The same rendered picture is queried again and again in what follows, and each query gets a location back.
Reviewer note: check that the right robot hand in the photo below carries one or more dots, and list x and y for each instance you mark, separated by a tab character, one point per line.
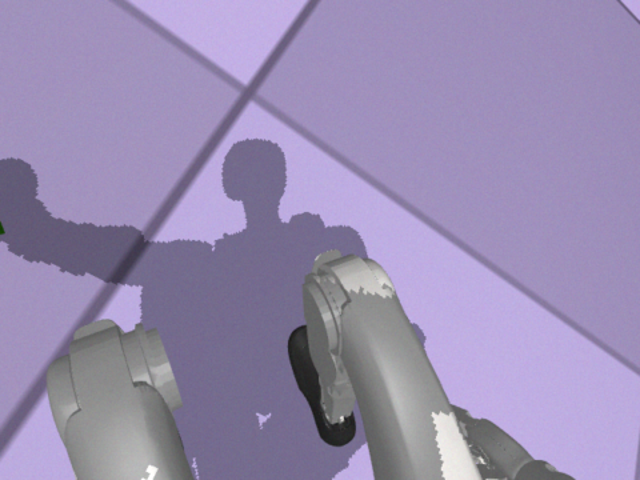
498	455

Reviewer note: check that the right robot arm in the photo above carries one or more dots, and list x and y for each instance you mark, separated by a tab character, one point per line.
540	470

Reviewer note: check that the right robot foot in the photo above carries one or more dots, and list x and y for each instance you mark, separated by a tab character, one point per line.
307	379

